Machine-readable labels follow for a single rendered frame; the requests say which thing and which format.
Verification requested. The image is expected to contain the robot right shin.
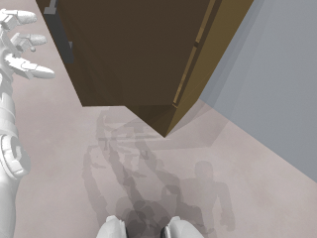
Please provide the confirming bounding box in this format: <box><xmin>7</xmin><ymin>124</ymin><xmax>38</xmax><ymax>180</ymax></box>
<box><xmin>168</xmin><ymin>216</ymin><xmax>180</xmax><ymax>224</ymax></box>

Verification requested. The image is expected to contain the cupboard door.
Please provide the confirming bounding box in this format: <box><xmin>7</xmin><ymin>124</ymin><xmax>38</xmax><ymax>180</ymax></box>
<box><xmin>36</xmin><ymin>0</ymin><xmax>210</xmax><ymax>107</ymax></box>

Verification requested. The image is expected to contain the robot left upper arm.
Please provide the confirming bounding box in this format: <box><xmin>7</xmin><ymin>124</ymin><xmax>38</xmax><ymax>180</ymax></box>
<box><xmin>0</xmin><ymin>134</ymin><xmax>32</xmax><ymax>238</ymax></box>

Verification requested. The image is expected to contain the robot left forearm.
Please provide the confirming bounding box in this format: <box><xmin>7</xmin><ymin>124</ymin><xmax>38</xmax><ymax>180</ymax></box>
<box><xmin>0</xmin><ymin>63</ymin><xmax>19</xmax><ymax>140</ymax></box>

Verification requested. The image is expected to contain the right robot thigh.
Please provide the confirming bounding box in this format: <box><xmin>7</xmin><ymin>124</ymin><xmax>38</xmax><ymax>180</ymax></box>
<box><xmin>164</xmin><ymin>220</ymin><xmax>204</xmax><ymax>238</ymax></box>

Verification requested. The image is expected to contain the left robot hand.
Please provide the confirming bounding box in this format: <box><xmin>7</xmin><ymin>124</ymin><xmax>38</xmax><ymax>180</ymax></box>
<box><xmin>0</xmin><ymin>9</ymin><xmax>55</xmax><ymax>80</ymax></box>

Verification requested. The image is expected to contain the handle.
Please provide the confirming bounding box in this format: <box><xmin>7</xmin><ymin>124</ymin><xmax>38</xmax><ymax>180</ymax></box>
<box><xmin>44</xmin><ymin>0</ymin><xmax>74</xmax><ymax>63</ymax></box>

